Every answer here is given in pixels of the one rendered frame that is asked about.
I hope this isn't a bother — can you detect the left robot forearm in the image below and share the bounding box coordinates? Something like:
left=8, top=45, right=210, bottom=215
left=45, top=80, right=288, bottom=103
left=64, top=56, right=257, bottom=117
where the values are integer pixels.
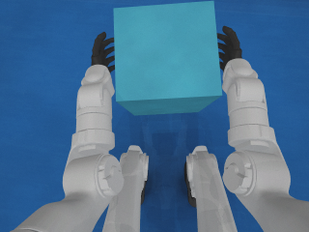
left=63, top=64, right=115, bottom=186

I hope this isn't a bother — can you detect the right robot hand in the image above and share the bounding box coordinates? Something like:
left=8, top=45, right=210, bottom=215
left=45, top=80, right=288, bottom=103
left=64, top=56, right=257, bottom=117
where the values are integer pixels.
left=216, top=25, right=242, bottom=72

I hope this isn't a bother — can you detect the left robot upper arm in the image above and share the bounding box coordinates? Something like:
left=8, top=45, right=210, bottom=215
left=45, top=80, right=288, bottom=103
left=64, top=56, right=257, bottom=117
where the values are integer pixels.
left=10, top=153, right=125, bottom=232

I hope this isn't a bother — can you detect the right robot upper arm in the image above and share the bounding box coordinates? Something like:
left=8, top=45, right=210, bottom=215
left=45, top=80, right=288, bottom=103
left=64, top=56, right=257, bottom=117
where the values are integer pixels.
left=222, top=150, right=309, bottom=232

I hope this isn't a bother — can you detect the left robot hand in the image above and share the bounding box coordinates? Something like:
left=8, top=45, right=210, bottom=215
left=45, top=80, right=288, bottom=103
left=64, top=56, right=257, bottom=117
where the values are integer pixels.
left=91, top=32, right=115, bottom=73

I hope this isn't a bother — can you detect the robot right thigh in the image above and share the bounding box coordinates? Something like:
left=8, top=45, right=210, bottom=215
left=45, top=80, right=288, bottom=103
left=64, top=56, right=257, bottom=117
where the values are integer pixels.
left=186, top=151, right=238, bottom=232

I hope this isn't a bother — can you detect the carton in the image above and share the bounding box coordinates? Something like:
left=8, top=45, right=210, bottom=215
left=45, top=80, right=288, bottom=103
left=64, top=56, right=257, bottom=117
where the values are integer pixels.
left=113, top=0, right=223, bottom=116

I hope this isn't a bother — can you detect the right robot forearm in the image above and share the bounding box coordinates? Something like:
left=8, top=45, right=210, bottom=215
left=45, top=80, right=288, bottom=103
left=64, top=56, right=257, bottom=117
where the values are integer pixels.
left=222, top=58, right=291, bottom=181

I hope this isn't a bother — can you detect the robot left shin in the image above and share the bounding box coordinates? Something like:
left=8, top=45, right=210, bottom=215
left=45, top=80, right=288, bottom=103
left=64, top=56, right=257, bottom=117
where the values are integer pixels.
left=119, top=145, right=145, bottom=192

